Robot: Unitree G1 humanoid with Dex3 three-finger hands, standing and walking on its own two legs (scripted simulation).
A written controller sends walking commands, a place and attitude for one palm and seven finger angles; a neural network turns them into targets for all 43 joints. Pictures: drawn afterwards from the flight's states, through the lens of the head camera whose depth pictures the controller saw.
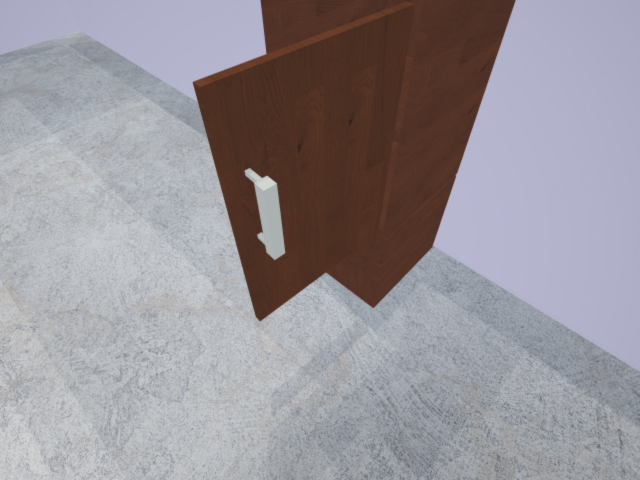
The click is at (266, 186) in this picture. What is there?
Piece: cupboard door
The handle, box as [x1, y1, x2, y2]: [245, 168, 284, 259]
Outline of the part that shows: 249,168 245,170 245,175 254,182 263,230 262,233 261,232 257,235 258,238 265,244 266,251 275,259 284,253 276,183 267,176 261,178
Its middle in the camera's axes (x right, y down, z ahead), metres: -0.10 -0.04 +0.66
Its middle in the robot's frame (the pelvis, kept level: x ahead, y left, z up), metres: +0.52 +0.13 +0.00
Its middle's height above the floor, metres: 0.78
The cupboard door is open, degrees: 85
